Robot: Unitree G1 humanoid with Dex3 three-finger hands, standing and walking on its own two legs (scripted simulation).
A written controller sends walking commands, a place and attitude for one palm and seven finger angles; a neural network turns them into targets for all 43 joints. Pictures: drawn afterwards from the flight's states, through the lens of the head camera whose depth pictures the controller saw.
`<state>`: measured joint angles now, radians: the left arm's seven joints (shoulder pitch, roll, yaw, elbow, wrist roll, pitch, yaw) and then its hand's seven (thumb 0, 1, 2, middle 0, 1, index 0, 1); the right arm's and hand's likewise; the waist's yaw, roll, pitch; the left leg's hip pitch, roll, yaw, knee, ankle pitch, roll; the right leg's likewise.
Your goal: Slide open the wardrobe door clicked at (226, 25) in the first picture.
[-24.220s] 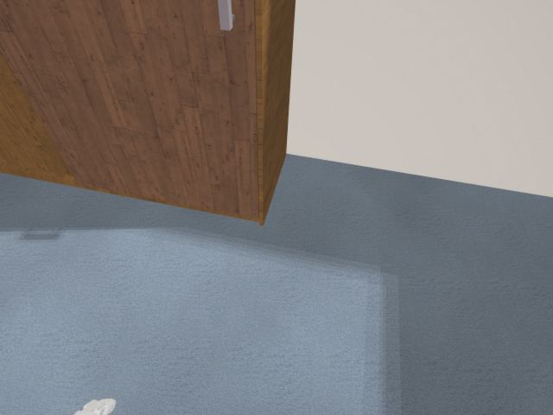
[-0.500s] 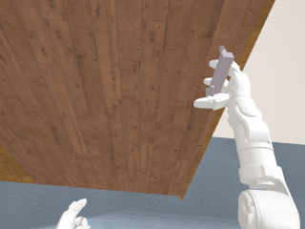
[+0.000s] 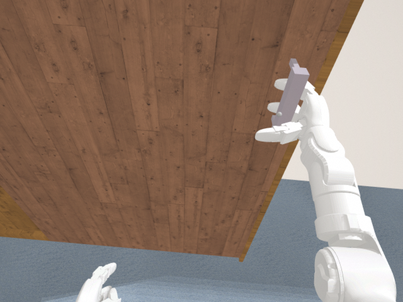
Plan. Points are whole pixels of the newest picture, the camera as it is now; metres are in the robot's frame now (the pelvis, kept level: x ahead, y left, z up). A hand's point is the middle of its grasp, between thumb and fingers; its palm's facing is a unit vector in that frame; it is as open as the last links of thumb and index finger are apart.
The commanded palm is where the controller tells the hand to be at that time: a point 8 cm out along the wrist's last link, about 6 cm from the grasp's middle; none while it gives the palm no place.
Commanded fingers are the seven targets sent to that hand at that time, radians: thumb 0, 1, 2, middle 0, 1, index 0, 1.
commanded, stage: slide the fingers in behind the handle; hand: right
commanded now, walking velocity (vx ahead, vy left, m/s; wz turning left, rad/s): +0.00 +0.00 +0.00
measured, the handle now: (284, 100) +0.47 -0.13 +0.20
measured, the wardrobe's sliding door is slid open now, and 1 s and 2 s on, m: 0.00 0.00 0.00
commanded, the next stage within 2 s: grip the handle and tug to test in 0.02 s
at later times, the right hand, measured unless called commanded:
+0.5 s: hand (281, 115) +0.42 -0.11 +0.20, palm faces +0.01 +1.00 +0.02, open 10.5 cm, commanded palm +0.39 -0.17 +0.20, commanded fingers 0.00 -0.43 -0.70 0.40 1.33 0.40 1.33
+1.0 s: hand (279, 115) +0.42 -0.11 +0.20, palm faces +0.02 +1.00 +0.00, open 6.0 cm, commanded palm +0.40 -0.16 +0.20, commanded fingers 0.00 -0.90 -0.90 0.45 1.40 0.45 1.40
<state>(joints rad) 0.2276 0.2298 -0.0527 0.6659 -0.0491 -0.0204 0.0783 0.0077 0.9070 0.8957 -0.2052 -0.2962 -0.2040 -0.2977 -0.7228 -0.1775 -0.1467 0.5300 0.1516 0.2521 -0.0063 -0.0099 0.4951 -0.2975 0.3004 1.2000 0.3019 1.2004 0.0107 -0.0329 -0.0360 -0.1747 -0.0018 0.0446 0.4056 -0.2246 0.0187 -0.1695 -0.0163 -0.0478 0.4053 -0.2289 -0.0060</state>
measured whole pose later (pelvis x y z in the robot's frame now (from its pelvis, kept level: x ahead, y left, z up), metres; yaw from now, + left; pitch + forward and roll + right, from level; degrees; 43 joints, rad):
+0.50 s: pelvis +0.01 +0.00 +0.00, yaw +0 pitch -1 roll +0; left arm 0.21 0.23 -0.05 0.66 -0.05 0.00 0.08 0.01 0.91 0.90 -0.21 -0.30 -0.20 -0.30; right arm -0.68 -0.16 -0.14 0.45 0.15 0.30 -0.02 -0.01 0.00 -0.51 0.36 1.27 0.36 1.27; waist 0.01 -0.03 -0.04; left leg -0.16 0.00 0.04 0.40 -0.23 0.01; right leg -0.15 -0.01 -0.05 0.40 -0.24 -0.01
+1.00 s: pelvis +0.00 +0.00 +0.00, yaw -1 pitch -1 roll +0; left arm 0.23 0.23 -0.05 0.68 -0.05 -0.01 0.08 0.01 0.91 0.90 -0.20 -0.30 -0.20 -0.30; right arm -0.72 -0.16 -0.12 0.51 0.15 0.27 -0.03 0.01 -0.63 -0.83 0.37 1.39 0.39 1.39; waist 0.00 -0.04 -0.03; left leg -0.16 0.00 0.06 0.40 -0.22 0.02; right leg -0.17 -0.01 -0.04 0.41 -0.23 -0.01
